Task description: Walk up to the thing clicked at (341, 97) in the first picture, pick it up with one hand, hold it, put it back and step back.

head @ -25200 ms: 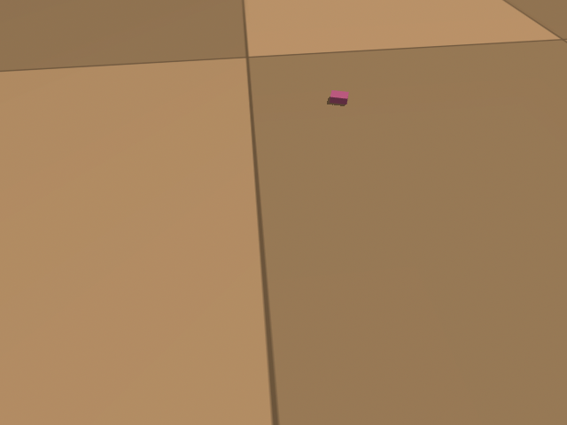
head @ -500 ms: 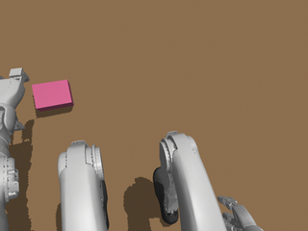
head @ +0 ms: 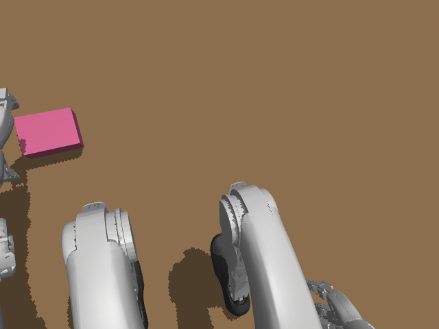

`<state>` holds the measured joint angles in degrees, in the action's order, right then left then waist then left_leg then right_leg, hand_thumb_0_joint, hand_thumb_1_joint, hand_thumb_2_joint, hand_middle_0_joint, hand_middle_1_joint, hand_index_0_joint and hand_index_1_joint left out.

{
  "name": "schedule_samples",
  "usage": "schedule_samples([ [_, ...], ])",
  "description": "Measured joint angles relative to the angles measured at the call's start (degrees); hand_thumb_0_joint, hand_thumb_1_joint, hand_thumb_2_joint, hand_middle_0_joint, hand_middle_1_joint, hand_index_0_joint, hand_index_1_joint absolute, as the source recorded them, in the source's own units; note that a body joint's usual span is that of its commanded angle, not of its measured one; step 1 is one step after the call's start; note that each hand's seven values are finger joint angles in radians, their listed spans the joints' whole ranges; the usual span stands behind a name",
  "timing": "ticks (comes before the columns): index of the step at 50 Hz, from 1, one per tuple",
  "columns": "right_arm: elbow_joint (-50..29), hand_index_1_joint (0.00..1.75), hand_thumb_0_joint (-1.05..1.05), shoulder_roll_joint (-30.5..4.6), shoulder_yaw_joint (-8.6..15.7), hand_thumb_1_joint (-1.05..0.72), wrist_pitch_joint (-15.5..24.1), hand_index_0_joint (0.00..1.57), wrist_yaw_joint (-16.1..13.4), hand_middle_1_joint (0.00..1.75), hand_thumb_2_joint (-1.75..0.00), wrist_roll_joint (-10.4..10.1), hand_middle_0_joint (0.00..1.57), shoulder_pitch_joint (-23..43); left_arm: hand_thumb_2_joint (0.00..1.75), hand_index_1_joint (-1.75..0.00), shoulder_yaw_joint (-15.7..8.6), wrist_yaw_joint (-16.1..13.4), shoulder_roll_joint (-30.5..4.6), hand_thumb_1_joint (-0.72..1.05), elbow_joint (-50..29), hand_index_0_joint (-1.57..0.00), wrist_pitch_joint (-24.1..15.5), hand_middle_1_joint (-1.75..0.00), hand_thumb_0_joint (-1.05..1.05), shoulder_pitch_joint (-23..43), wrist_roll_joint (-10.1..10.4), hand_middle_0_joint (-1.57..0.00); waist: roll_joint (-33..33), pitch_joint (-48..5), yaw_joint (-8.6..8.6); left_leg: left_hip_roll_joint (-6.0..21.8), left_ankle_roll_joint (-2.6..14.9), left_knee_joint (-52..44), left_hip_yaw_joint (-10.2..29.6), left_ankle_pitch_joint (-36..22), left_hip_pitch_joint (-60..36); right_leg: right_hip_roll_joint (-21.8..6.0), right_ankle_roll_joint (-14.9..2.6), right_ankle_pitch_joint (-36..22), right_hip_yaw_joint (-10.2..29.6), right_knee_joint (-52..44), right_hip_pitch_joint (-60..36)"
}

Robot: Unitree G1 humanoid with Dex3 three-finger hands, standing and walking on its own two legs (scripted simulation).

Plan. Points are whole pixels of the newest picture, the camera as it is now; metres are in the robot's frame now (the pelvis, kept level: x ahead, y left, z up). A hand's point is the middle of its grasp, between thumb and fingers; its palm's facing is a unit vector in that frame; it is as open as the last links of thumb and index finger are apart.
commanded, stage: rise first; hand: left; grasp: from above
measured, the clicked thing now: (50, 133) +0.49 +0.31 -0.31
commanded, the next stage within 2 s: approach in 1.74 s
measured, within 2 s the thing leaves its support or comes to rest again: neither
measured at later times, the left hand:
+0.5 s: hand (5, 142) +0.44 +0.34 -0.19, palm faces -0.45 -0.12 -0.89, open 14.1 cm
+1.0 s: hand (6, 137) +0.45 +0.35 -0.20, palm faces -0.45 -0.12 -0.89, open 14.1 cm
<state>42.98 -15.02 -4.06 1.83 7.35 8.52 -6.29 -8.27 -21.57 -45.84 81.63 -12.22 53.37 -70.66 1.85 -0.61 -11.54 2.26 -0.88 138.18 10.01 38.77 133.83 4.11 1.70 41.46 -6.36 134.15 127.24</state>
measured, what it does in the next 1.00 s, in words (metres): stands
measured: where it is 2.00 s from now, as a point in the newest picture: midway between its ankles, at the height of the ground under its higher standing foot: (184, 297)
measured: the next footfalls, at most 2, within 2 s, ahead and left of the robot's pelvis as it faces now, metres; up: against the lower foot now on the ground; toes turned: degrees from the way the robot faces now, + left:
none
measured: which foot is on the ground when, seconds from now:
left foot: down 0.00-1.00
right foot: down 0.00-1.00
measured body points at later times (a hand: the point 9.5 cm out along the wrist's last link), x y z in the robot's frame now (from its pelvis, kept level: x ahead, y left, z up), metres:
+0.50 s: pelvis +0.00 +0.00 -0.01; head +0.25 +0.09 +0.35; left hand +0.46 +0.35 -0.14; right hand +0.07 -0.27 -0.11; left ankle +0.07 +0.13 -0.30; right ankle +0.09 -0.12 -0.30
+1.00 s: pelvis +0.00 +0.00 -0.01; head +0.26 +0.10 +0.34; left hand +0.47 +0.35 -0.15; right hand +0.06 -0.26 -0.10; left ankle +0.07 +0.13 -0.30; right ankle +0.09 -0.12 -0.30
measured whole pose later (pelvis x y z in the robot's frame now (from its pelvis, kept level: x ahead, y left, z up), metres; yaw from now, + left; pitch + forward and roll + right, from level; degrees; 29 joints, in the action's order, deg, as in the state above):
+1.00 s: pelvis +0.00 +0.00 -0.01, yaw -2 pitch +32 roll -11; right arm 40.7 -15.9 -9.0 3.1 8.0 9.9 -6.6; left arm -8.0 -22.0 -52.2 86.4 -12.2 57.7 -71.2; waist 3.2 2.6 -15.1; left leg 2.0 -0.6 141.3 12.1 38.6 135.6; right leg 4.6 2.4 40.8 -8.0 135.5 128.0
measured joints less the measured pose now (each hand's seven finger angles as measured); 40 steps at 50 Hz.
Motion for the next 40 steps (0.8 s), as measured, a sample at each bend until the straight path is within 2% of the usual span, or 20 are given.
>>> schedule_samples([
  [40, -1.60, 0.30, 0.00, -0.68, -3.86, -0.90, 1.09, 0.20, 0.55, 0.30, -0.90, 1.11, 0.20, -0.26, 1.00, -1.01, 0.55, -0.56, -4.86, -0.53, 4.03, -0.10, 0.24, -1.01, 0.00, 3.68, -0.60, -0.09, 1.13, 2.50, -2.94, -0.31, 0.10, 2.70, 1.65, -0.12, 1.69, 0.32, 0.48, -0.41, -1.28, 1.47, 0.86],
])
